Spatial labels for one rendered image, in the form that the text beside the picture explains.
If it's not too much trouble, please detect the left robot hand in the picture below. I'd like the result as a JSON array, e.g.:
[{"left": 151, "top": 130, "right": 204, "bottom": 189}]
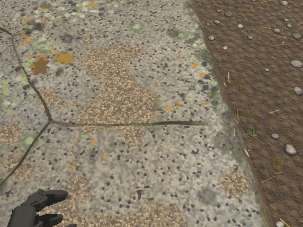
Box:
[{"left": 7, "top": 189, "right": 77, "bottom": 227}]

